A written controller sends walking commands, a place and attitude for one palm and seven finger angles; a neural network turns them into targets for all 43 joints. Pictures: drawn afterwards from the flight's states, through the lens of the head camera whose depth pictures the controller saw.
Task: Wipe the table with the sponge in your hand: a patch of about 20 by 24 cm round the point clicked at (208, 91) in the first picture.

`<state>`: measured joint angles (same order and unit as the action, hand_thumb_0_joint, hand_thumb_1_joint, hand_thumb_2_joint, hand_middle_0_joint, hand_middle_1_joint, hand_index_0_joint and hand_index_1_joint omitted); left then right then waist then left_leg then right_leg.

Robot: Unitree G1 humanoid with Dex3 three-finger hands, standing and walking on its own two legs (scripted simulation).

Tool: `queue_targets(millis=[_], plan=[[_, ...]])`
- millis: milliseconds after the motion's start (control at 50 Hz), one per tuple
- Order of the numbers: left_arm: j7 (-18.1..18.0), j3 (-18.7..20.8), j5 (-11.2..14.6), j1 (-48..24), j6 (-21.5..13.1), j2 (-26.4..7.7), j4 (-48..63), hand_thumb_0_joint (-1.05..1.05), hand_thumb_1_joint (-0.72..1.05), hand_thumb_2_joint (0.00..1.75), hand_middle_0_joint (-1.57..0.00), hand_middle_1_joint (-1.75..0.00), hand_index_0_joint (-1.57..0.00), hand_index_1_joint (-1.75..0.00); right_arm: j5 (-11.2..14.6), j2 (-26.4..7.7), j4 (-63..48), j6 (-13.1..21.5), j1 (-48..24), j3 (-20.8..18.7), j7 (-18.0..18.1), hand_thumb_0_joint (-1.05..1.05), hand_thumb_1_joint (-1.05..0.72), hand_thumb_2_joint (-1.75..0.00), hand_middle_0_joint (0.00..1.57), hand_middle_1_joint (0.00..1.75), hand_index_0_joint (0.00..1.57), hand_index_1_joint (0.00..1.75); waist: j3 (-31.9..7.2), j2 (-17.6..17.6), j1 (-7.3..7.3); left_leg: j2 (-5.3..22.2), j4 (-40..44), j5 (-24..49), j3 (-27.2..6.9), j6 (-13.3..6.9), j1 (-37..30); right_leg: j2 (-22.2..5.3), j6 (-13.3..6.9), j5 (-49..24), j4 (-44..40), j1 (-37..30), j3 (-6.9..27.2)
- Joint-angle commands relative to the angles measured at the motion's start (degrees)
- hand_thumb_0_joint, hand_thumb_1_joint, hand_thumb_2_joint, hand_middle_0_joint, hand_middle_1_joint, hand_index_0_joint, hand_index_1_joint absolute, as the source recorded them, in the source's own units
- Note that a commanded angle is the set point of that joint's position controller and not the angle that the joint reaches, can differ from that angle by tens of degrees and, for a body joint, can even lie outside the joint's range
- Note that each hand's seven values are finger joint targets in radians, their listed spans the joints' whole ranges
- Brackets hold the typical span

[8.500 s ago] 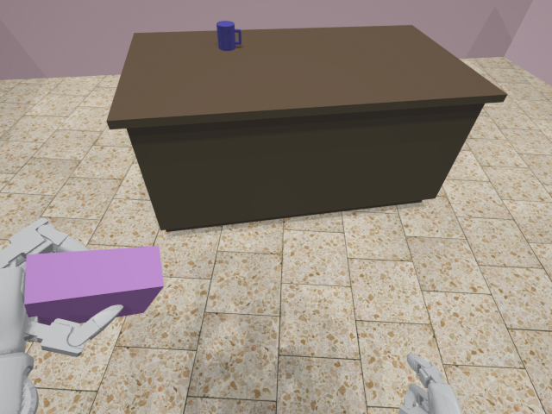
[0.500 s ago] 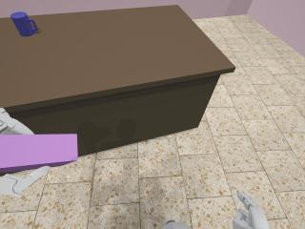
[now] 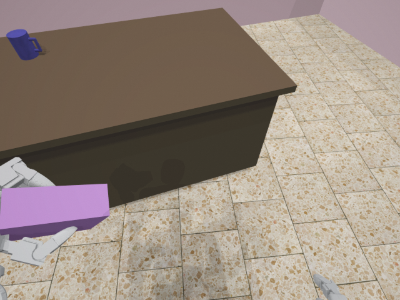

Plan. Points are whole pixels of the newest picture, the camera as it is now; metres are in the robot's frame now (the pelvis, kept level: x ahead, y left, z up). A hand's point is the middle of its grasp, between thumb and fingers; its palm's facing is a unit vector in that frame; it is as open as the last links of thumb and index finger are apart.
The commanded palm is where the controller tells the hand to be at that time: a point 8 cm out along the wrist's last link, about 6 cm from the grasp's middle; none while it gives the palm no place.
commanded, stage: take the last steps up to it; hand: left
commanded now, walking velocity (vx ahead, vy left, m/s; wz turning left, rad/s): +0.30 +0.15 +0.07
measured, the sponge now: (70, 211) +0.22 +0.21 +0.14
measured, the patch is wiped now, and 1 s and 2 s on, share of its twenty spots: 0.00 0.00 0.00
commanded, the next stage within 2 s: come to a stop and stand still in 0.96 s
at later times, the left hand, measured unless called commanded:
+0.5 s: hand (32, 171) +0.28 +0.28 +0.16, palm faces +0.40 -0.78 -0.48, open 9.2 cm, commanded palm +0.22 +0.32 +0.17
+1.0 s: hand (24, 128) +0.36 +0.33 +0.17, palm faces +0.38 -0.77 -0.52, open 9.2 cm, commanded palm +0.31 +0.37 +0.17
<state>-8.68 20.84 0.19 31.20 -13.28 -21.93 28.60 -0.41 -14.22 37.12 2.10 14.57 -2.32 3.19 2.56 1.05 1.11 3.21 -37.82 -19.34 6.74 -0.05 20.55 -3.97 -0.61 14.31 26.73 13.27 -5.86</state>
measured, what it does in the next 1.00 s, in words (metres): walks ahead: left foot, then left foot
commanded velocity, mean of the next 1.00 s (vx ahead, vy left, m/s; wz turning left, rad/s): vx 0.22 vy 0.15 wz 0.03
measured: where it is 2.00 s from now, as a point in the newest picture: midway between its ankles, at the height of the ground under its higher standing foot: outside the picture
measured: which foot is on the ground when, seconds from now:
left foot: up 0.00-0.04, down 0.06-0.32, up 0.34-0.62, down 0.64-0.94, up 0.96-1.00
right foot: down 0.00-0.64, up 0.66-0.90, down 0.92-1.00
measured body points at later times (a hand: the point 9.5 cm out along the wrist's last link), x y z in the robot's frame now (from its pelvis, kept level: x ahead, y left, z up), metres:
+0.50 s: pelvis +0.07 +0.03 +0.00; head +0.11 +0.02 +0.44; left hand +0.25 +0.32 +0.18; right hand +0.24 -0.19 -0.12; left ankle +0.09 +0.18 -0.68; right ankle +0.05 -0.07 -0.74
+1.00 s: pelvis +0.15 +0.09 -0.02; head +0.18 +0.06 +0.43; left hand +0.34 +0.36 +0.19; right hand +0.31 -0.12 -0.13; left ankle +0.15 +0.20 -0.72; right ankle +0.16 +0.01 -0.74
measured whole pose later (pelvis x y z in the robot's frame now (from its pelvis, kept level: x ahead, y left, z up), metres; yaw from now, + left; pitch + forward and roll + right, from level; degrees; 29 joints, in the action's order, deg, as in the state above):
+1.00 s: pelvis +0.15 +0.09 -0.02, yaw +1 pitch +0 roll +1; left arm -7.7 21.0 1.3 28.2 -12.7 -22.3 28.4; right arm 0.6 -9.9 37.1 4.0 11.3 0.2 2.5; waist 3.4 -2.9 -0.1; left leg 2.4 -47.1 -23.7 7.1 0.0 21.6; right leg -2.9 -3.4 18.6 36.8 17.5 -10.3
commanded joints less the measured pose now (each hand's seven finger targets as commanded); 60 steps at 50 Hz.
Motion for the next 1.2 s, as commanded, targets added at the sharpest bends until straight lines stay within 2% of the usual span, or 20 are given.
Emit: queue_targets(millis=[0,60,80,240,260,300,320,360,420,560,600,620,660,760,880,900,940,980,1060,1180], plan=[[-2.6,5.9,0.6,-7.9,-3.4,-8.9,13.4,0.00,0.10,1.30,-1.20,-1.60,-1.20,-1.60,-0.1,-3.5,-10.0,4.5,-5.8,-1.4,1.0,0.00,-0.90,-0.90,0.20,0.30,0.20,0.30,-8.1,3.3,-0.77,-1.5,13.7,2.3,1.5,-1.1,-9.3,-10.7,-4.4,3.1,-3.0,-3.6,10.3],[-2.2,5.2,0.5,-9.4,-4.4,-8.4,14.6,0.00,0.10,1.30,-1.20,-1.60,-1.20,-1.60,0.7,-5.4,-10.6,5.1,-5.5,-2.1,1.0,0.00,-0.90,-0.90,0.20,0.30,0.20,0.30,-7.7,-16.7,-0.65,14.6,19.8,9.7,-21.2,-10.2,-19.5,1.3,1.6,17.4,21.3,14.8,-0.7],[-2.0,6.9,0.1,-10.5,-4.7,-11.4,14.9,0.00,0.10,1.30,-1.20,-1.60,-1.20,-1.60,0.2,-4.7,-9.7,5.6,-6.1,-1.8,1.4,0.00,-0.90,-0.90,0.20,0.30,0.20,0.30,-6.9,-20.5,-0.56,17.5,22.7,5.2,-26.1,-13.3,-16.9,0.7,1.6,21.1,30.0,17.4,0.6],[-1.2,5.9,1.1,-5.7,-3.2,-8.2,11.5,0.00,0.10,1.30,-1.20,-1.60,-1.20,-1.60,0.8,-4.2,-8.1,6.5,-6.7,-0.9,0.2,0.00,-0.90,-0.90,0.20,0.30,0.20,0.30,-6.5,-10.7,-1.58,9.2,11.0,10.9,-7.8,-6.8,-4.3,1.6,1.5,5.7,2.8,-3.2,-3.8],[-1.1,6.5,0.9,-6.5,-3.0,-9.0,9.7,0.00,0.10,1.30,-1.20,-1.60,-1.20,-1.60,0.7,-3.8,-8.1,5.9,-7.1,-0.9,0.2,0.00,-0.90,-0.90,0.20,0.30,0.20,0.30,-7.1,-4.7,-1.84,7.0,2.9,6.8,-5.5,-5.2,1.8,-2.0,-0.4,2.6,-2.8,-9.5,1.6],[-1.1,8.6,1.8,-8.6,-2.5,-11.1,6.8,0.00,0.10,1.30,-1.20,-1.60,-1.20,-1.60,1.0,-3.2,-9.9,5.1,-9.1,-0.8,-0.4,0.00,-0.90,-0.90,0.20,0.30,0.20,0.30,-5.3,16.5,-2.06,-2.0,-24.6,-11.1,-2.9,-0.1,20.9,-23.6,-10.4,1.0,-12.7,-14.4,37.3],[-0.7,7.9,2.3,-9.2,-2.9,-10.2,6.0,0.00,0.10,1.30,-1.20,-1.60,-1.20,-1.60,0.9,-4.1,-8.8,4.9,-8.1,-1.6,-0.7,0.00,-0.90,-0.90,0.20,0.30,0.20,0.30,-2.8,12.8,-1.50,0.4,-30.5,-8.3,-8.5,0.9,21.1,-24.4,-11.6,3.8,-14.4,-10.0,37.3],[-0.2,8.2,2.1,-8.1,-4.3,-10.4,7.5,0.00,0.10,1.30,-1.20,-1.60,-1.20,-1.60,0.8,-2.7,-7.8,3.8,-8.6,-0.2,-0.9,0.00,-0.90,-0.90,0.20,0.30,0.20,0.30,-1.3,5.4,-1.23,2.6,-33.1,-2.8,-9.0,1.8,21.7,-20.8,-10.3,-6.5,-12.0,-7.9,24.2],[-0.5,7.4,1.0,-7.7,-5.4,-9.6,9.0,0.00,0.10,1.30,-1.20,-1.60,-1.20,-1.60,0.4,-2.0,-8.2,3.1,-9.0,0.5,-0.6,0.00,-0.90,-0.90,0.20,0.30,0.20,0.30,-4.5,6.2,-0.99,3.2,-18.0,-0.4,-5.1,1.4,14.0,-16.1,-7.3,-24.0,-7.4,-7.4,9.2],[-2.4,7.8,0.6,-7.9,-4.1,-10.2,15.2,0.00,0.10,1.30,-1.20,-1.60,-1.20,-1.60,0.1,-1.4,-11.3,4.4,-7.7,-1.0,0.5,0.00,-0.90,-0.90,0.20,0.30,0.20,0.30,-9.7,6.7,-1.57,-3.3,11.3,9.6,6.3,0.4,-8.3,-11.0,-3.4,-21.8,1.4,-7.2,4.2],[-2.4,7.1,0.9,-9.1,-4.7,-9.4,17.6,0.00,0.10,1.30,-1.20,-1.60,-1.20,-1.60,0.9,-3.8,-11.7,4.8,-6.2,-2.3,0.8,0.00,-0.90,-0.90,0.20,0.30,0.20,0.30,-12.7,-7.2,-0.06,4.9,14.9,17.4,-3.8,-3.4,-21.1,-5.6,0.1,-11.1,19.1,2.9,0.1],[-2.4,7.4,1.1,-9.9,-5.3,-9.7,19.3,0.00,0.10,1.30,-1.20,-1.60,-1.20,-1.60,1.2,-5.0,-12.0,5.0,-5.9,-2.9,0.4,0.00,-0.90,-0.90,0.20,0.30,0.20,0.30,-14.1,-18.1,-0.45,15.5,15.2,32.5,-18.3,-9.2,-27.4,0.0,2.3,17.3,31.0,14.3,-1.9],[-2.0,9.6,1.3,-7.0,-5.2,-12.1,14.4,0.00,0.10,1.30,-1.20,-1.60,-1.20,-1.60,0.9,-4.2,-10.9,5.6,-6.2,-2.5,0.2,0.00,-0.90,-0.90,0.20,0.30,0.20,0.30,-12.2,-18.6,-0.55,20.0,19.1,20.1,-25.5,-15.5,-20.4,-1.2,1.6,22.5,43.0,19.9,3.5],[-1.0,7.1,2.0,-2.3,-4.5,-8.4,19.0,0.00,0.10,1.30,-1.20,-1.60,-1.20,-1.60,1.6,-3.3,-9.7,7.0,-6.6,-1.5,-0.7,0.00,-0.90,-0.90,0.20,0.30,0.20,0.30,-9.4,-15.8,-1.24,12.1,18.1,23.5,-8.6,-10.4,-11.6,-1.0,2.5,11.4,26.8,12.7,-1.2],[-1.1,8.5,2.0,-3.5,-2.0,-9.5,11.3,0.00,0.10,1.30,-1.20,-1.60,-1.20,-1.60,1.3,-3.9,-9.4,5.7,-6.5,-0.6,0.9,0.00,-0.90,-0.90,0.20,0.30,0.20,0.30,-9.6,-8.2,-1.34,10.0,11.0,9.1,-5.1,-5.5,-4.1,0.3,1.8,2.4,1.6,-3.8,-3.2],[-1.1,8.3,1.6,-5.4,-1.9,-10.2,10.1,0.00,0.10,1.30,-1.20,-1.60,-1.20,-1.60,1.2,-3.3,-9.4,5.2,-6.9,-0.4,0.9,0.00,-0.90,-0.90,0.20,0.30,0.20,0.30,-8.8,-1.6,-1.13,7.5,4.4,3.3,-3.6,-3.9,1.2,-4.8,-0.4,-1.0,-3.4,-7.1,4.2],[-1.2,9.2,2.6,-6.9,-1.5,-10.8,5.9,0.00,0.10,1.30,-1.20,-1.60,-1.20,-1.60,1.3,-3.1,-10.4,4.8,-7.2,-0.8,0.1,0.00,-0.90,-0.90,0.20,0.30,0.20,0.30,-7.0,18.7,-1.66,-2.1,-19.5,-11.7,-1.4,1.0,15.9,-23.1,-9.0,-11.6,-10.2,-11.8,32.6],[-1.2,9.0,2.7,-9.7,-2.1,-11.2,8.6,0.00,0.10,1.30,-1.20,-1.60,-1.20,-1.60,1.2,-3.1,-9.1,4.2,-8.2,-0.1,-0.8,0.00,-0.90,-0.90,0.20,0.30,0.20,0.30,-6.8,10.1,-0.95,-0.2,-30.7,-8.4,-8.4,2.0,19.7,-24.0,-10.7,-19.8,-8.1,-12.8,28.9],[-1.3,7.0,1.0,-6.5,-4.2,-9.6,10.7,0.00,0.10,1.30,-1.20,-1.60,-1.20,-1.60,0.4,-1.9,-8.8,3.3,-9.0,0.9,-0.3,0.00,-0.90,-0.90,0.20,0.30,0.20,0.30,-6.8,6.6,-0.91,1.4,-20.7,-2.5,-4.5,2.2,12.2,-16.2,-6.1,-37.2,-4.2,-9.2,6.9],[-2.9,8.6,1.7,-3.2,-2.5,-10.1,16.5,0.00,0.10,1.30,-1.20,-1.60,-1.20,-1.60,0.2,-1.4,-12.2,3.4,-6.9,0.1,1.3,0.00,-0.90,-0.90,0.20,0.30,0.20,0.30,-12.0,6.4,-1.01,-2.8,9.8,10.2,2.0,2.1,-6.3,-10.3,-3.3,-32.2,2.1,-10.2,1.8]])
